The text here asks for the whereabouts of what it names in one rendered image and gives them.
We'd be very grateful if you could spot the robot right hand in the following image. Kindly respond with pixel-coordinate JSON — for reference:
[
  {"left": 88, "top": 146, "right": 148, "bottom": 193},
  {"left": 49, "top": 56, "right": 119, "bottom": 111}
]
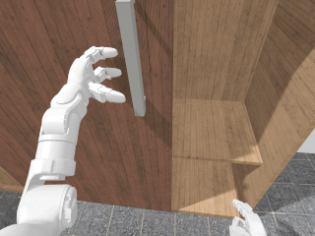
[{"left": 229, "top": 199, "right": 268, "bottom": 236}]

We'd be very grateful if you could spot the robot left forearm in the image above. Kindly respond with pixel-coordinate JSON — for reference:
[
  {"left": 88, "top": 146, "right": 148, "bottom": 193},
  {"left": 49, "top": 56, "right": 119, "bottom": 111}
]
[{"left": 17, "top": 83, "right": 90, "bottom": 224}]

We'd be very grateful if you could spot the robot left upper arm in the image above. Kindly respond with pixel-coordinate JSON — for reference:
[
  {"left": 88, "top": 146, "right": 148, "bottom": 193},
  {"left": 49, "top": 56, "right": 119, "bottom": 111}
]
[{"left": 0, "top": 184, "right": 78, "bottom": 236}]

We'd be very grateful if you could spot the handle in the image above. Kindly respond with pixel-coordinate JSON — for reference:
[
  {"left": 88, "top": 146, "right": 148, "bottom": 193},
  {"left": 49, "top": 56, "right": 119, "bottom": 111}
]
[{"left": 115, "top": 0, "right": 146, "bottom": 117}]

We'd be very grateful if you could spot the robot left hand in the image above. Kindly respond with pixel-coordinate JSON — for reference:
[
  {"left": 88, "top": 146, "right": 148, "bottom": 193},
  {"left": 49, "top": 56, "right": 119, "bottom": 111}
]
[{"left": 67, "top": 46, "right": 126, "bottom": 103}]

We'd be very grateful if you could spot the wardrobe door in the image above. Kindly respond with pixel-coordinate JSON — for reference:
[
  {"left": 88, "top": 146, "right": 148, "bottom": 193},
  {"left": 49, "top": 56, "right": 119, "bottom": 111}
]
[
  {"left": 0, "top": 166, "right": 23, "bottom": 187},
  {"left": 0, "top": 0, "right": 174, "bottom": 212}
]

